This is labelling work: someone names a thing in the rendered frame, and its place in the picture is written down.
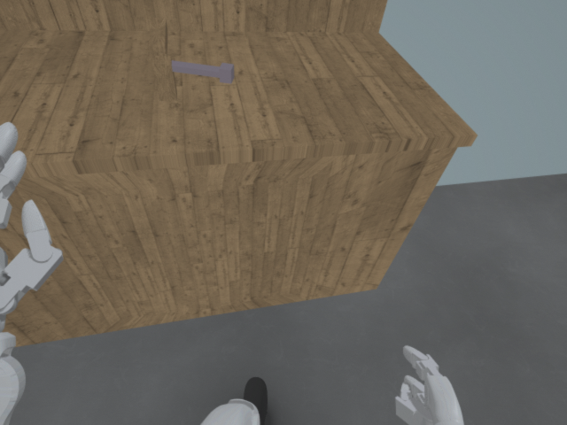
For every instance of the robot right hand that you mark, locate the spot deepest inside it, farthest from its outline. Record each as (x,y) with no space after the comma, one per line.
(433,402)

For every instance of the counter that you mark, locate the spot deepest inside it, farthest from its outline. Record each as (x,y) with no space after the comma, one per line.
(175,196)

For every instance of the left robot thigh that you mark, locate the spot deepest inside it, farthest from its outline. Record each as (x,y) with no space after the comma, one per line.
(232,414)

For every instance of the robot left forearm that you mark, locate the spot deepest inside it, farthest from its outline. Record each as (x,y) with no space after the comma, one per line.
(12,378)

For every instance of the tap lever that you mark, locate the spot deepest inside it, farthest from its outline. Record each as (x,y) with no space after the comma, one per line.
(225,72)

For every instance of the robot left foot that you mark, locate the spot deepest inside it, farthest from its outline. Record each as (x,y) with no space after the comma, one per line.
(256,393)

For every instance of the robot left hand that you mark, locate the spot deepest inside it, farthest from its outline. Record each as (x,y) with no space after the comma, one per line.
(30,268)

